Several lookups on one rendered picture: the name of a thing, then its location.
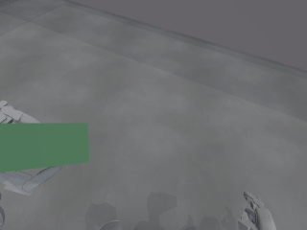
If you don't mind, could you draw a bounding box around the robot left hand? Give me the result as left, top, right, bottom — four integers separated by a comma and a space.
0, 101, 62, 196

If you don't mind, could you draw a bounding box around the sponge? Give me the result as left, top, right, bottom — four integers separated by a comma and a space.
0, 123, 89, 173

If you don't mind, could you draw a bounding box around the robot right hand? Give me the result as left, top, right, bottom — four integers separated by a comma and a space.
238, 192, 277, 230

